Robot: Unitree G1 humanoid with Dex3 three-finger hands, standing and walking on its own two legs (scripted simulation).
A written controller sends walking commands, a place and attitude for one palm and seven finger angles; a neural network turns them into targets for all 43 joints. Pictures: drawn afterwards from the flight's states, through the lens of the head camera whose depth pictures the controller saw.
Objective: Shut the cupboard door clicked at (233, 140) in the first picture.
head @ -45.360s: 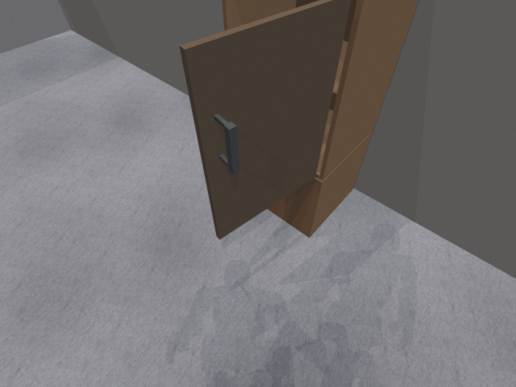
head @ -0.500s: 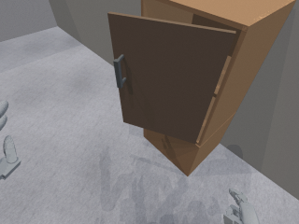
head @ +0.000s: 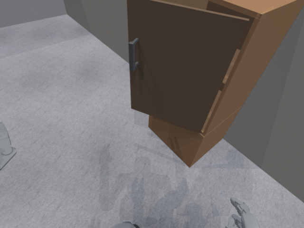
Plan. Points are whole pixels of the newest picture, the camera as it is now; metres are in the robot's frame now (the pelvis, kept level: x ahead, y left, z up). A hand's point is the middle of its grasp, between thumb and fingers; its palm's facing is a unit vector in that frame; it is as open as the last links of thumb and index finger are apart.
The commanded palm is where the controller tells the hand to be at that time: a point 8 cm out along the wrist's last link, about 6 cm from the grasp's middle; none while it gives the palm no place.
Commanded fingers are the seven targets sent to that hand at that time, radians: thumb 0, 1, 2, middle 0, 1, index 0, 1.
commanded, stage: step back with the hand held close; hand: left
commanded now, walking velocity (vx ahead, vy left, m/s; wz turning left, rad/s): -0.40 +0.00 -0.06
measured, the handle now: (134, 55) +0.76 +0.11 +0.05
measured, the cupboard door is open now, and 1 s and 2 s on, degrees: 27 27 27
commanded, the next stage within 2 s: stop stepping back and stand still in 0.46 s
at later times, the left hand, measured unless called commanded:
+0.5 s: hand out of the picture +0.11 +0.31 +0.19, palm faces +0.44 -0.80 -0.41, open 7.4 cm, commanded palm +0.04 +0.33 +0.19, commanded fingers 0.00 0.90 0.90 -0.20 -0.30 -0.20 -0.30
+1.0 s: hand out of the picture -0.03 +0.38 +0.21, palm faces +0.39 -0.84 -0.37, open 7.4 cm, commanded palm -0.07 +0.41 +0.19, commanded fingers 0.00 0.90 0.90 -0.20 -0.30 -0.20 -0.30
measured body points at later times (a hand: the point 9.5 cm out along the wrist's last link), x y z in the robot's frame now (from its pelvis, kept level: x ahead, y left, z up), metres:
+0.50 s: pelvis -0.10 +0.03 +0.00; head -0.10 +0.07 +0.45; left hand +0.08 +0.35 +0.21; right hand +0.08 -0.20 -0.05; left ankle +0.11 +0.08 -0.72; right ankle -0.13 -0.10 -0.71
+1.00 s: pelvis -0.25 +0.13 +0.01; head -0.27 +0.17 +0.45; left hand -0.06 +0.42 +0.23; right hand -0.14 -0.12 -0.07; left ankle -0.17 +0.23 -0.68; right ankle -0.26 +0.03 -0.72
